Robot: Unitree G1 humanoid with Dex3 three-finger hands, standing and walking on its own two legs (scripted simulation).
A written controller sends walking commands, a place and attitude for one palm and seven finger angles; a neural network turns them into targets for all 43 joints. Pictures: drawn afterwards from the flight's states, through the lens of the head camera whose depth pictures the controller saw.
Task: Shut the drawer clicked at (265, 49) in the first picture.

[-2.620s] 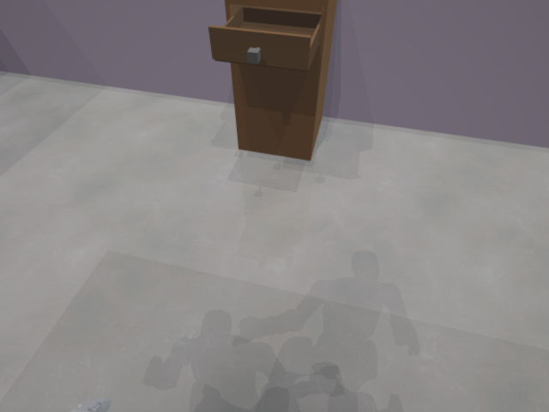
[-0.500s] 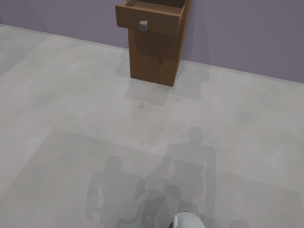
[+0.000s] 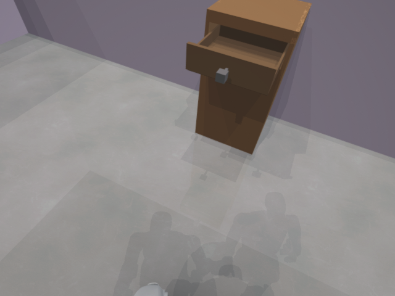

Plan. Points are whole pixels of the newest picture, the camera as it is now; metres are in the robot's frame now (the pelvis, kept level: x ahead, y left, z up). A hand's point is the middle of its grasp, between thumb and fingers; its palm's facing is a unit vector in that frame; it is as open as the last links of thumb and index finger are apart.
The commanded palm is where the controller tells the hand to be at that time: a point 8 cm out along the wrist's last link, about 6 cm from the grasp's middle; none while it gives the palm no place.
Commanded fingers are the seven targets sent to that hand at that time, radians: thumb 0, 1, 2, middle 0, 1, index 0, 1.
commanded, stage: walk to a spot facing it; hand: left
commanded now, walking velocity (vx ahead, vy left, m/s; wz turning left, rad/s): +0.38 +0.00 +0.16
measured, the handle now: (223, 73) +0.94 -0.04 -0.05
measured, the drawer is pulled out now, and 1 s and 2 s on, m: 0.26 0.26 0.26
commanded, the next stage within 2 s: turn to face it in 0.30 s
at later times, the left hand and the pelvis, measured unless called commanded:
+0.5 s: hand (137, 234) +0.29 +0.18 -0.16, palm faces -0.02 -0.98 -0.19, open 7.4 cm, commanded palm none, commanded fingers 0.00 0.90 0.90 -0.20 -0.30 -0.20 -0.30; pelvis +0.21 +0.00 +0.00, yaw -1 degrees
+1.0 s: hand (142, 217) +0.35 +0.18 -0.18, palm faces -0.08 -0.98 -0.18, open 7.4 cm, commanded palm none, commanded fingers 0.00 0.90 0.90 -0.20 -0.30 -0.20 -0.30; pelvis +0.26 -0.01 +0.00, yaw -11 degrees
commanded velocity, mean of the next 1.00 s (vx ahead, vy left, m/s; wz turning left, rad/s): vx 0.11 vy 0.00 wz -0.25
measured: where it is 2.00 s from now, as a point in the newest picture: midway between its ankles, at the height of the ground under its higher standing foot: (204, 259)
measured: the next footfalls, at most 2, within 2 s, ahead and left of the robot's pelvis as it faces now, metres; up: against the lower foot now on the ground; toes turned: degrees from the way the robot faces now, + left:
left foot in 0.06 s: +0.16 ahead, +0.11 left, +0.00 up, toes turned +9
right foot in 0.54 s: +0.36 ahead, -0.12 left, +0.00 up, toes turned -9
